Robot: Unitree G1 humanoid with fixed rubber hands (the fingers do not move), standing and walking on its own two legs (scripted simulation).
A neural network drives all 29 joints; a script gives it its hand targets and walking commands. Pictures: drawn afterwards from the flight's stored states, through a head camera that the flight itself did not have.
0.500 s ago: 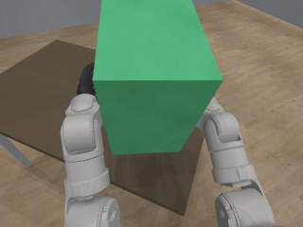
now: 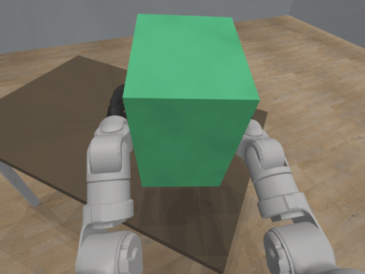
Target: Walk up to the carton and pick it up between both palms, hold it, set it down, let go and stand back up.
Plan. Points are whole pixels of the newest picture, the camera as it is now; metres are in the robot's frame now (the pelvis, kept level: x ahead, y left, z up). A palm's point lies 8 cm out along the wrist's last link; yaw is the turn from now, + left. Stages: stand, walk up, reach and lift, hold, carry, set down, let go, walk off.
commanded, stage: hold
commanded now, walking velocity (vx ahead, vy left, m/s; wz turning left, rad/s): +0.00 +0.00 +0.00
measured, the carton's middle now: (183, 109) +0.37 +0.02 +0.20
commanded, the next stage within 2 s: set down in 0.04 s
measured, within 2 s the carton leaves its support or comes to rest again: neither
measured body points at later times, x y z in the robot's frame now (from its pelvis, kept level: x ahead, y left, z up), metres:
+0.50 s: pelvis +0.04 +0.00 +0.00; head +0.08 +0.01 +0.45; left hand +0.40 +0.14 +0.12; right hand +0.41 -0.12 +0.10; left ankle +0.04 +0.12 -0.76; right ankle +0.01 -0.11 -0.76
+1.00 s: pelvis +0.02 -0.03 +0.00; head +0.02 +0.01 +0.44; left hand +0.40 +0.15 +0.08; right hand +0.42 -0.11 +0.10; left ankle +0.04 +0.12 -0.76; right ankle +0.01 -0.11 -0.76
